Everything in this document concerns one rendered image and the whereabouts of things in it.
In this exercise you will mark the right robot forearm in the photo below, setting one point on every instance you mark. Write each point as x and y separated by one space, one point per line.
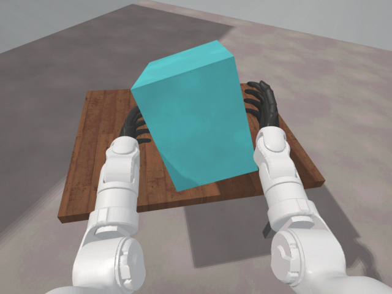
287 201

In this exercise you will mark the robot left hand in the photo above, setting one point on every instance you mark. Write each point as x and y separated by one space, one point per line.
132 123

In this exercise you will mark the left robot forearm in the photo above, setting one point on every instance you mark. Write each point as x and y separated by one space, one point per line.
115 213

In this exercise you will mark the robot right hand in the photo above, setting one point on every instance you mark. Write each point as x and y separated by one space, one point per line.
267 114

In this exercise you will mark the robot left upper arm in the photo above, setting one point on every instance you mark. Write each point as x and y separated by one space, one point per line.
110 266

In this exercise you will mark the carton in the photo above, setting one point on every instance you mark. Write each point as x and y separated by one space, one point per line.
193 107

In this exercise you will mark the table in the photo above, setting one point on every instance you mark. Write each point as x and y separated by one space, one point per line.
104 113

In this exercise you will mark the robot right upper arm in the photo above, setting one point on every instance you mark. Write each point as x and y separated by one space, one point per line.
311 261

